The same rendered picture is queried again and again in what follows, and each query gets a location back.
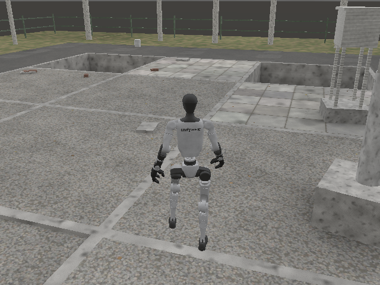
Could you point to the left robot shin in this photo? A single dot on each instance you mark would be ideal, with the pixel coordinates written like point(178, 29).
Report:
point(173, 202)

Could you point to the robot right forearm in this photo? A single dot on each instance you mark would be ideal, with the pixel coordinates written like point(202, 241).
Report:
point(218, 153)

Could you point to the robot right thigh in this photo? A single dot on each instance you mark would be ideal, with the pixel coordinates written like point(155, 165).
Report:
point(204, 185)

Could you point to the robot left forearm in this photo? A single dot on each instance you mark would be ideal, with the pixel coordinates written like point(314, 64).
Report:
point(159, 159)

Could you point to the robot right upper arm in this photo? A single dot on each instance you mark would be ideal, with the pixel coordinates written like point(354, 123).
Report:
point(211, 134)

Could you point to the robot left hand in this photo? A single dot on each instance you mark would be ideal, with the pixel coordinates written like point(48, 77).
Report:
point(154, 174)

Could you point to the robot left upper arm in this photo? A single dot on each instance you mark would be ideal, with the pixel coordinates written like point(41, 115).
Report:
point(171, 125)

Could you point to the robot right hand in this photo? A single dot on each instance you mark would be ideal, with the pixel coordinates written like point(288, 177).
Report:
point(220, 164)

